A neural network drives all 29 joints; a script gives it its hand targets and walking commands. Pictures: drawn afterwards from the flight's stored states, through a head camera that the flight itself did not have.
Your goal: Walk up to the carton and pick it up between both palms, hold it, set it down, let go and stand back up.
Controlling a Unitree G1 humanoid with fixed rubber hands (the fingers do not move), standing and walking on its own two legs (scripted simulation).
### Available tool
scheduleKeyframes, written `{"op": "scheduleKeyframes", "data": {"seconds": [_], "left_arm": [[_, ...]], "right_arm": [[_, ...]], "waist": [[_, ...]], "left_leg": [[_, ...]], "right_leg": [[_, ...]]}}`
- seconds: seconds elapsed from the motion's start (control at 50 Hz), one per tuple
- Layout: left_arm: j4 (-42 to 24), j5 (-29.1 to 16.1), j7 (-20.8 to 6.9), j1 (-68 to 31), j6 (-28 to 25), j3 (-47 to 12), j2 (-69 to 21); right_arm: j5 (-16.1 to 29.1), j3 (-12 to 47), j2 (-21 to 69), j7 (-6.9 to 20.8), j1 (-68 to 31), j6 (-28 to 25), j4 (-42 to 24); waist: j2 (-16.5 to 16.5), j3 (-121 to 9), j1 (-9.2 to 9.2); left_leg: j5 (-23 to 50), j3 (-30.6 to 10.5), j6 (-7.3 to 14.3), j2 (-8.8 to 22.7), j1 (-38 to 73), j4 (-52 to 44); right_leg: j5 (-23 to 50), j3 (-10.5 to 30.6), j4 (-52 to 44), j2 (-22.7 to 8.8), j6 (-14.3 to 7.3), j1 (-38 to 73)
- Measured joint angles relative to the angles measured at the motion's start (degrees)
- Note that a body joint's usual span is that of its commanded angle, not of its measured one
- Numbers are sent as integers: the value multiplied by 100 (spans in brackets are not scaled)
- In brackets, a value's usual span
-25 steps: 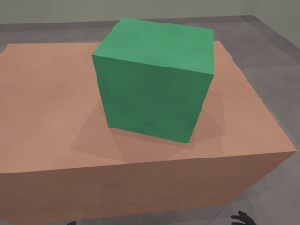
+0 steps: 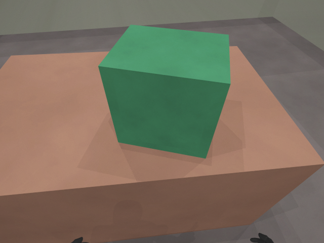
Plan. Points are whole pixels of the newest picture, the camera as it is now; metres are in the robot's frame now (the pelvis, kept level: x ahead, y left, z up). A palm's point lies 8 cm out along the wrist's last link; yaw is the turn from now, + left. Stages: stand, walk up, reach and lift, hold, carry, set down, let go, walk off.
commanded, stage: stand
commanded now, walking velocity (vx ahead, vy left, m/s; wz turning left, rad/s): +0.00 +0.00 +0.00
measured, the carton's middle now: (168, 92) +0.53 +0.02 +0.08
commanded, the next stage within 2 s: none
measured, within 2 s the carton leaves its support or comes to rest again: neither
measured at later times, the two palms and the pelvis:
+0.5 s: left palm out of the picture +0.09 +0.26 -0.11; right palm out of the picture +0.11 -0.25 -0.10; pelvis +0.01 +0.01 +0.00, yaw +0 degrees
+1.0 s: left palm out of the picture +0.08 +0.26 -0.11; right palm out of the picture +0.10 -0.25 -0.10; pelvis +0.01 +0.01 +0.00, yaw -1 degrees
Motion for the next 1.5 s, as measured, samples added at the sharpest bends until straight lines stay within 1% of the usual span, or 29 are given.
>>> {"op": "scheduleKeyframes", "data": {"seconds": [0.68, 1.5], "left_arm": [[317, -7, 43, 9, 32, -37, -34], [727, -25, 104, -15, 47, -74, -60]], "right_arm": [[19, 25, -10, -59, 66, 7, 86], [33, 26, -14, -129, 165, 10, 428]], "waist": [[11, -26, 12], [27, -33, -10]], "left_leg": [[-29, 77, 68, -68, 145, -128], [19, 162, 72, -71, 303, -336]], "right_leg": [[-34, 97, -88, -69, 79, 108], [6, 199, -221, -76, 97, 197]]}}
